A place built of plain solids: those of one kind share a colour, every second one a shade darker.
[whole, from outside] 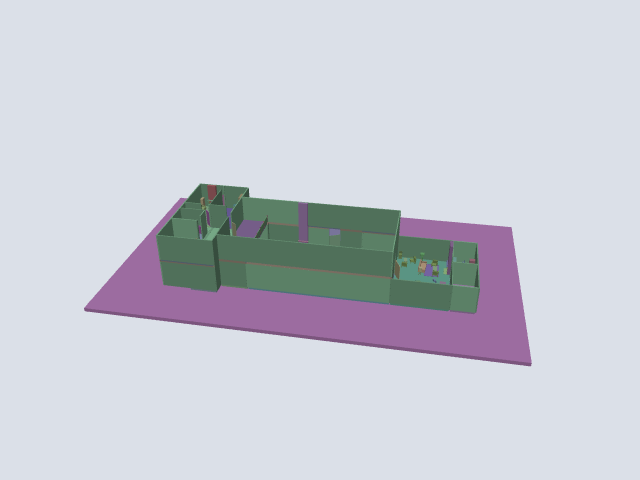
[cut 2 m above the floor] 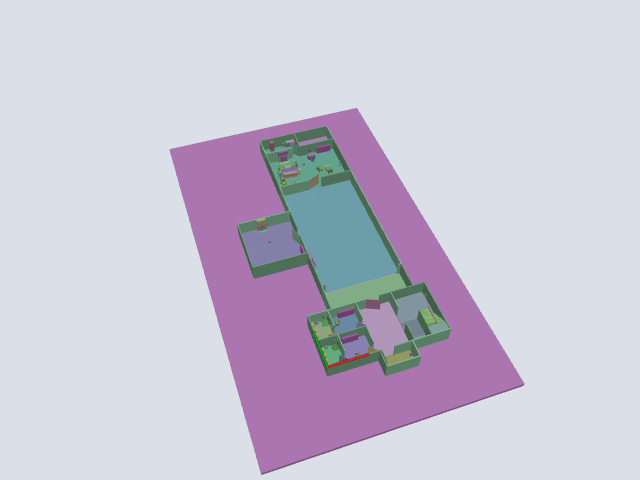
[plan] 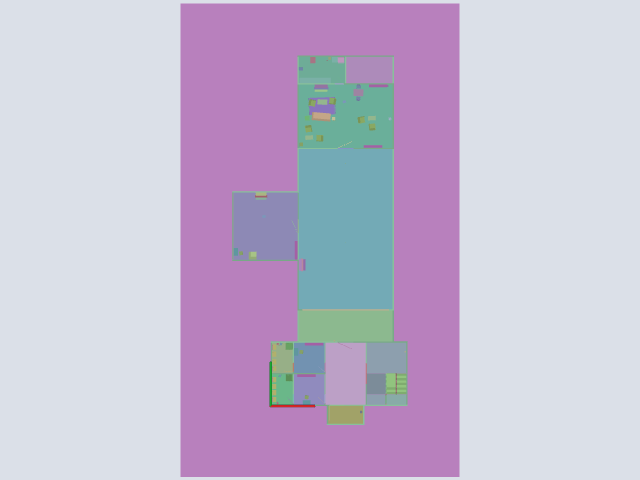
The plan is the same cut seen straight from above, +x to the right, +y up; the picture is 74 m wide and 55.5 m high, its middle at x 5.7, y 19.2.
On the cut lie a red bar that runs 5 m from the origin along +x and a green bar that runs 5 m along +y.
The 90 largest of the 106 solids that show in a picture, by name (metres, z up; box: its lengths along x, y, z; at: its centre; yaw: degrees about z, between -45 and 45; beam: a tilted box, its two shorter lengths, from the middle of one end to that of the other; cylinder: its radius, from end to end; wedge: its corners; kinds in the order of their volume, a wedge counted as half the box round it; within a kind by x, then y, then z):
{
 "under_1": {"box": [32.28, 54.74, 0.5], "at": [5.69, 19.17, -1.13]},
 "wall_1": {"box": [0.16, 7.76, 3.67], "at": [-4.37, 20.81, 1.53]},
 "wall_2": {"box": [7.69, 0.16, 3.67], "at": [-0.6, 16.85, 1.53]},
 "wall_3": {"box": [7.69, 0.16, 3.67], "at": [-0.6, 24.77, 1.53]},
 "wall_4": {"box": [0.16, 3.52, 7.57], "at": [0.08, 1.92, 3.48]},
 "wall_5": {"box": [0.16, 3.52, 7.57], "at": [0.08, 5.57, 3.48]},
 "wall_6": {"box": [3.25, 0.031, 7.57], "at": [1.62, 7.47, 3.48]},
 "wall_7": {"box": [0.13, 2.32, 3.67], "at": [2.62, 2.52, 1.53]},
 "wall_8": {"box": [0.13, 2.32, 3.67], "at": [2.62, 6.17, 1.53]},
 "wall_9": {"box": [6.35, 0.13, 3.67], "at": [3.17, 3.75, 1.53]},
 "wall_10": {"box": [0.16, 3.57, 3.67], "at": [3.17, 9.28, 1.53]},
 "wall_11": {"box": [0.16, 9.44, 3.6], "at": [3.17, 12.21, 5.47]},
 "wall_12": {"box": [0.16, 5.58, 3.67], "at": [3.17, 13.98, 1.53]},
 "wall_13": {"box": [0.16, 5.02, 3.6], "at": [3.17, 27.2, 5.47]},
 "wall_14": {"box": [0.16, 4.86, 3.67], "at": [3.17, 27.28, 1.53]},
 "wall_15": {"box": [0.16, 7.35, 3.67], "at": [3.17, 33.52, 1.53]},
 "wall_16": {"box": [0.16, 3.06, 3.67], "at": [3.17, 38.85, 1.53]},
 "wall_17": {"box": [0.13, 3.08, 3.67], "at": [3.18, 18.47, 1.53]},
 "wall_18": {"box": [0.13, 7.76, 3.6], "at": [3.18, 20.81, 5.47]},
 "wall_19": {"box": [0.13, 3.08, 3.67], "at": [3.18, 23.15, 1.53]},
 "wall_20": {"box": [6.65, 0.031, 3.67], "at": [3.33, 0.01, 1.53]},
 "wall_21": {"box": [4.99, 0.13, 3.6], "at": [3.85, 3.75, 5.47]},
 "wall_22": {"box": [7.76, 0.13, 3.67], "at": [3.88, 7.39, 1.53]},
 "wall_23": {"box": [8.16, 0.13, 3.6], "at": [4.08, 7.39, 5.47]},
 "wall_24": {"box": [4.32, 0.13, 3.67], "at": [5.24, 37.26, 1.53]},
 "wall_25": {"box": [4.68, 0.13, 3.67], "at": [5.42, 29.77, 1.53]},
 "wall_26": {"box": [0.13, 2.32, 3.6], "at": [6.29, 1.32, 5.47]},
 "wall_27": {"box": [0.13, 2.32, 3.67], "at": [6.29, 2.52, 1.53]},
 "wall_28": {"box": [0.13, 2.32, 3.6], "at": [6.29, 4.97, 5.47]},
 "wall_29": {"box": [0.13, 2.32, 3.67], "at": [6.29, 6.17, 1.53]},
 "wall_30": {"box": [0.16, 2.04, 3.67], "at": [6.57, -1.02, 1.53]},
 "wall_31": {"box": [15.83, 0.16, 3.6], "at": [7.92, 0.08, 5.47]},
 "wall_32": {"box": [0.13, 3.42, 3.6], "at": [8.02, 1.87, 5.47]},
 "wall_33": {"box": [4.35, 0.16, 3.67], "at": [8.66, -2.12, 1.53]},
 "wall_34": {"box": [11.16, 0.13, 3.6], "at": [8.66, 29.77, 5.47]},
 "wall_35": {"box": [0.13, 3.06, 3.67], "at": [8.66, 38.85, 1.53]},
 "wall_36": {"box": [11.16, 0.16, 3.67], "at": [8.66, 40.46, 1.53]},
 "wall_37": {"box": [1.83, 0.13, 3.6], "at": [8.87, 3.65, 5.47]},
 "wall_38": {"box": [0.16, 2.04, 3.67], "at": [10.76, -1.02, 1.53]},
 "wall_39": {"box": [0.13, 2.38, 3.67], "at": [11.04, 1.35, 1.53]},
 "wall_40": {"box": [0.13, 3.42, 3.6], "at": [11.04, 1.87, 5.47]},
 "wall_41": {"box": [0.13, 2.39, 3.67], "at": [11.04, 6.13, 1.53]},
 "wall_42": {"box": [5.8, 0.13, 3.67], "at": [11.35, 37.26, 1.53]},
 "wall_43": {"box": [4.69, 0.13, 3.67], "at": [11.9, 29.77, 1.53]},
 "wall_44": {"box": [7.33, 0.13, 3.67], "at": [12.16, 0.1, 1.53]},
 "wall_45": {"box": [6.62, 0.13, 3.6], "at": [12.52, 7.39, 5.47]},
 "wall_46": {"box": [6.27, 0.13, 3.67], "at": [12.7, 7.39, 1.53]},
 "wall_47": {"box": [5.15, 0.031, 3.67], "at": [13.26, 0.01, 1.53]},
 "wall_48": {"box": [0.16, 3.57, 3.67], "at": [14.16, 9.28, 1.53]},
 "wall_49": {"box": [0.16, 22.22, 3.6], "at": [14.16, 18.6, 5.47]},
 "wall_50": {"box": [0.16, 18.52, 3.67], "at": [14.16, 20.45, 1.53]},
 "wall_51": {"box": [0.16, 7.35, 3.67], "at": [14.16, 33.52, 1.53]},
 "wall_52": {"box": [0.16, 3.06, 3.67], "at": [14.16, 38.85, 1.53]},
 "wall_53": {"box": [1.75, 0.031, 7.57], "at": [14.96, 7.47, 3.48]},
 "wall_54": {"box": [0.16, 7.17, 7.57], "at": [15.75, 3.75, 3.48]},
 "floor_ballroom_1": {"box": [10.84, 18.52, 0.64], "at": [8.66, 20.45, -0.32]},
 "floor_tea_room_1": {"box": [10.84, 7.35, 0.64], "at": [8.66, 33.52, -0.32]},
 "floor_card_room_1": {"box": [7.4, 7.76, 0.64], "at": [-0.58, 20.81, -0.32]},
 "floor_under_gallery_1": {"box": [10.84, 3.6, 0.64], "at": [8.66, 9.26, -0.32]},
 "floor_vestibule_1": {"box": [4.63, 7.17, 0.64], "at": [8.66, 3.75, -0.32]},
 "floor_stair_hall_1": {"box": [2.14, 1.19, 0.64], "at": [12.18, 0.76, -0.32]},
 "floor_stair_hall_2": {"box": [2.27, 2.43, 0.64], "at": [12.24, 2.56, -0.32]},
 "floor_stair_hall_3": {"box": [4.56, 3.55, 0.64], "at": [13.39, 5.55, -0.32]},
 "floor_kitchen_1": {"box": [5.36, 3.06, 0.64], "at": [5.92, 38.85, -0.32]},
 "floor_tea_store_1": {"box": [5.36, 3.06, 0.64], "at": [11.41, 38.85, -0.32]},
 "floor_gentlemens_cloakroom_1": {"box": [3.53, 3.52, 0.64], "at": [4.46, 5.57, -0.32]},
 "floor_ladies_cloakroom_1": {"box": [3.53, 3.52, 0.64], "at": [4.46, 1.92, -0.32]},
 "upper_floor_musicians_gallery_1": {"box": [10.84, 3.6, 0.16], "at": [8.66, 9.26, 3.59]},
 "stair_main_landing_1": {"box": [2.29, 1.19, 2.13], "at": [14.53, 0.75, 0.77]},
 "floor_gents_wc_1": {"box": [2.4, 3.52, 0.64], "at": [1.36, 5.57, -0.32]},
 "floor_ladies_wc_1": {"box": [2.4, 3.52, 0.64], "at": [1.36, 1.92, -0.32]},
 "stair_main_1": {"box": [1.09, 1.62, 2.87], "at": [13.93, 2.97, 1.13]},
 "upper_floor_landing_1": {"box": [9.32, 3.25, 0.16], "at": [11.01, 5.71, 3.59]},
 "floor_porch_1": {"box": [4.03, 2.07, 0.5], "at": [8.66, -1.0, -0.39]},
 "bookcase_1": {"box": [0.31, 2.14, 1.15], "at": [2.95, 18.02, 0.57]},
 "bookcase_2": {"box": [2.14, 0.31, 1.15], "at": [4.13, 3.51, 0.57]},
 "bookcase_3": {"box": [2.14, 0.31, 1.15], "at": [5.01, 7.16, 0.57]},
 "bookcase_4": {"box": [2.14, 0.31, 1.15], "at": [11.84, 30.01, 0.57]},
 "bookcase_5": {"box": [2.14, 0.31, 1.15], "at": [12.43, 37.02, 0.57]},
 "upper_floor_ladies_retiring_room_1": {"box": [6.06, 3.52, 0.16], "at": [3.19, 5.57, 3.59]},
 "fixture_breast_ballroom_1": {"box": [0.34, 1.31, 7.32], "at": [3.42, 16.33, 3.61]},
 "fixture_breast_tea_room_1": {"box": [1.49, 0.4, 4.44], "at": [5.84, 36.99, 2.17]},
 "fixture_breast_card_room_1": {"box": [1.24, 0.39, 4.49], "at": [-1.11, 24.5, 2.19]},
 "fixture_breast_upper_card_room_1": {"box": [0.38, 1.27, 3.65], "at": [0.35, 1.93, 5.45]},
 "wall_band_1": {"box": [0.16, 18.52, 0.31], "at": [14.16, 20.45, 3.52]},
 "stair_main_guard_1": {"box": [10.84, 0.08, 0.98], "at": [8.66, 11.02, 4.16]},
 "floor_gap_under_open_1": {"box": [10.04, 0.13, 0.64], "at": [8.67, 11.12, -0.32]},
 "fridge_flat_1": {"box": [0.6, 0.73, 1.66], "at": [4.88, 40.0, 0.83]},
 "sofa_1": {"box": [2.16, 0.93, 0.34], "at": [5.84, 33.45, 0.28], "yaw": -4.7},
 "rug_1": {"box": [2.9, 2.0, 0.08], "at": [5.94, 34.68, -0.03], "yaw": 2.0}
}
